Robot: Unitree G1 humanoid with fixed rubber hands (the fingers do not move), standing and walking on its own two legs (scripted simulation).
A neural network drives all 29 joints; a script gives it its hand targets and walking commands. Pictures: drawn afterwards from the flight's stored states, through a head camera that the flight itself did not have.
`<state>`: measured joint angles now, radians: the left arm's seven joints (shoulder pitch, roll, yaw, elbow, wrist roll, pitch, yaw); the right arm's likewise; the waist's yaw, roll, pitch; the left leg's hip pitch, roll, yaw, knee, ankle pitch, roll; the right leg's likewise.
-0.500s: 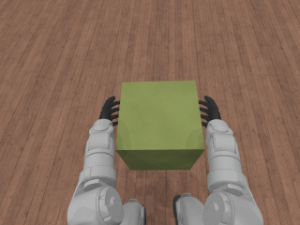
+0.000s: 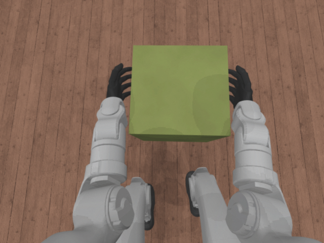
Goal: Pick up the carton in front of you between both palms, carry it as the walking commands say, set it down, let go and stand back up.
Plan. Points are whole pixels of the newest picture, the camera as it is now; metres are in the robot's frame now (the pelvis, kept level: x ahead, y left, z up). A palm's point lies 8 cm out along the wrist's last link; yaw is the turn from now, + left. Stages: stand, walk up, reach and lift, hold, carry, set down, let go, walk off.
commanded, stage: set down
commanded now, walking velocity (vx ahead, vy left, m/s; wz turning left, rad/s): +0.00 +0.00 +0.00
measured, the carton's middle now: (176, 102) +0.45 -0.05 -0.15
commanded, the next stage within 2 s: none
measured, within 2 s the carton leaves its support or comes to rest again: rests again in 1.56 s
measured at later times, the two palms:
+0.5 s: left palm (137, 97) +0.50 +0.07 -0.23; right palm (230, 103) +0.45 -0.23 -0.23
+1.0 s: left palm (149, 97) +0.55 +0.04 -0.39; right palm (224, 105) +0.48 -0.26 -0.38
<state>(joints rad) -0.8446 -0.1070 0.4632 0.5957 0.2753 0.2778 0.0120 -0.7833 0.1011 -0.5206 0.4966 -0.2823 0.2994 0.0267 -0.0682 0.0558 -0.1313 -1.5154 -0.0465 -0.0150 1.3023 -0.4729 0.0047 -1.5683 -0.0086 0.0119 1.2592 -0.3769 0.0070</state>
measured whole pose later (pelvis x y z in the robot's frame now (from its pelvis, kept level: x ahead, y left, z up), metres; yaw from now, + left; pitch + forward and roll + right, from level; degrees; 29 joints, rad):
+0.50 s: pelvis -0.03 +0.00 -0.12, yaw +2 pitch +47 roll +2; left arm -1.20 0.01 0.41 0.73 0.21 0.31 0.09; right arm -1.10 -0.04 -0.54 0.59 -0.22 0.34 0.00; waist -0.11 0.07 -0.03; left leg -2.00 -0.07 0.00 1.75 -0.56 0.00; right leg -2.06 -0.02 0.02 1.71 -0.46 0.01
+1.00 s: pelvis -0.04 -0.01 -0.22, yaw +2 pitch +42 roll +1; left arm -1.55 0.24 0.20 0.94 0.01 0.27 0.14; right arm -1.40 -0.21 -0.45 0.73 -0.08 0.32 -0.04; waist -0.15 0.07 0.34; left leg -2.17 -0.08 0.00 2.09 -0.65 -0.02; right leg -2.25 -0.01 0.02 2.05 -0.53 0.00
